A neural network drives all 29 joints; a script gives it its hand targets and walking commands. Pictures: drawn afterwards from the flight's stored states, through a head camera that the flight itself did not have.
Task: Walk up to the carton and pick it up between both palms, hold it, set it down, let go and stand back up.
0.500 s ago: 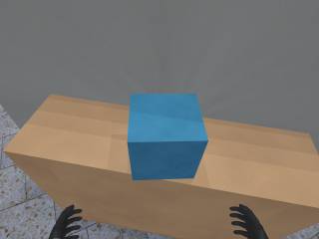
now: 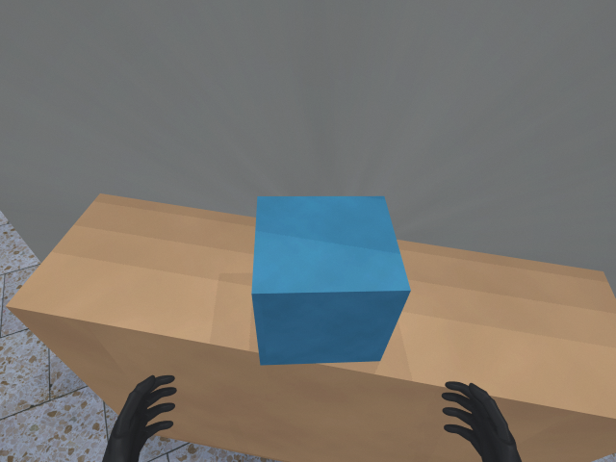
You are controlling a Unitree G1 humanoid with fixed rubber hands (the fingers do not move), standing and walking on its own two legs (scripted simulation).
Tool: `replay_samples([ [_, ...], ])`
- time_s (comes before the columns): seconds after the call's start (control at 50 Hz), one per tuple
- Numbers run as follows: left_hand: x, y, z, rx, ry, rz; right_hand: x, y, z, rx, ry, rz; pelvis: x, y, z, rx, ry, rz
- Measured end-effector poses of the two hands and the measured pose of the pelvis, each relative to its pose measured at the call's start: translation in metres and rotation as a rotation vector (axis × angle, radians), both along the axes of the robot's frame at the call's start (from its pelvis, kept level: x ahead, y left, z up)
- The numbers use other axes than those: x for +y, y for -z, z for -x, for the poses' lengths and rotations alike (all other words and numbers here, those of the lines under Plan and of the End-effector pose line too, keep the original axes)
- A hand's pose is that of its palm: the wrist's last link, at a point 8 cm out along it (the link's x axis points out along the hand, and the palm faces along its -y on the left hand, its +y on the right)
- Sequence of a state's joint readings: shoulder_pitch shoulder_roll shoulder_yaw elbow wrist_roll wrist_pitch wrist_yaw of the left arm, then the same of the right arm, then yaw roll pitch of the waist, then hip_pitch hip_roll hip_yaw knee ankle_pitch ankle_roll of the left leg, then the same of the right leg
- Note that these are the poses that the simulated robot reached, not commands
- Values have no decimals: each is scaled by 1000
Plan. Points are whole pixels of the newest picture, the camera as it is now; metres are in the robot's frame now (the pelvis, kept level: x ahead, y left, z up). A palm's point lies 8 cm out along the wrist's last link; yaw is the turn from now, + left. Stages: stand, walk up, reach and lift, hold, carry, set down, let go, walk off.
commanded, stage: reach and lift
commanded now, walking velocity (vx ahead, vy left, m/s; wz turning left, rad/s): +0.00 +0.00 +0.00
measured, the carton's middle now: (321, 282) +0.36 +0.00 +0.02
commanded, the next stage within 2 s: none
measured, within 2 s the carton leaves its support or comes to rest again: neither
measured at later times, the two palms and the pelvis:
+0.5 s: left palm (138, 410) +0.17 +0.20 +0.03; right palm (494, 411) +0.19 -0.20 +0.03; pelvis -0.02 -0.01 +0.00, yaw -1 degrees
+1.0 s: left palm (131, 324) +0.25 +0.22 +0.09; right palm (486, 323) +0.27 -0.19 +0.08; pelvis -0.01 -0.01 +0.00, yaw -1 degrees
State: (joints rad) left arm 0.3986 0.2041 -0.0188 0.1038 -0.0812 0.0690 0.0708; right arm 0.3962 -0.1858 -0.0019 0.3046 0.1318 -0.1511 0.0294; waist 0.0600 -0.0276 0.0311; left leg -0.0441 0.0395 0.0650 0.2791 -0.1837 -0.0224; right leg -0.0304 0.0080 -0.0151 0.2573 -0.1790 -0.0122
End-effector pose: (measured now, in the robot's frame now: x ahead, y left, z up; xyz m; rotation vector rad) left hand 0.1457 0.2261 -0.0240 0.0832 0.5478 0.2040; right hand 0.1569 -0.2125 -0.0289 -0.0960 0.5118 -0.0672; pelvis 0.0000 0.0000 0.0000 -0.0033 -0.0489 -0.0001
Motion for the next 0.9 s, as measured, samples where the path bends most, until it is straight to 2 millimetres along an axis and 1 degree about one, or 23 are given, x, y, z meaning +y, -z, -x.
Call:
replay_samples([
  [0.12,-5,-14,0,-55,1,13,8,-17,-5,-73,6,-34,0,0,5,-6,5,-1],
  [0.22,-10,-25,1,-95,-5,25,12,-27,-7,-102,9,-55,-1,0,11,-4,6,-3],
  [0.36,-16,-41,-7,-163,-1,42,14,-42,-16,-161,18,-73,-3,0,17,6,7,-6],
  [0.5,-21,-58,-27,-227,11,49,17,-57,-32,-219,22,-99,-5,1,17,8,9,-8],
  [0.7,-23,-82,-63,-233,25,54,19,-74,-64,-240,34,-122,-8,0,11,11,15,-7],
  [0.8,-20,-95,-80,-251,31,59,19,-87,-82,-273,27,-115,-9,0,9,14,19,-6],
  [0.9,-10,-105,-90,-264,21,53,21,-103,-99,-316,15,-112,-8,0,8,12,16,-6],
])
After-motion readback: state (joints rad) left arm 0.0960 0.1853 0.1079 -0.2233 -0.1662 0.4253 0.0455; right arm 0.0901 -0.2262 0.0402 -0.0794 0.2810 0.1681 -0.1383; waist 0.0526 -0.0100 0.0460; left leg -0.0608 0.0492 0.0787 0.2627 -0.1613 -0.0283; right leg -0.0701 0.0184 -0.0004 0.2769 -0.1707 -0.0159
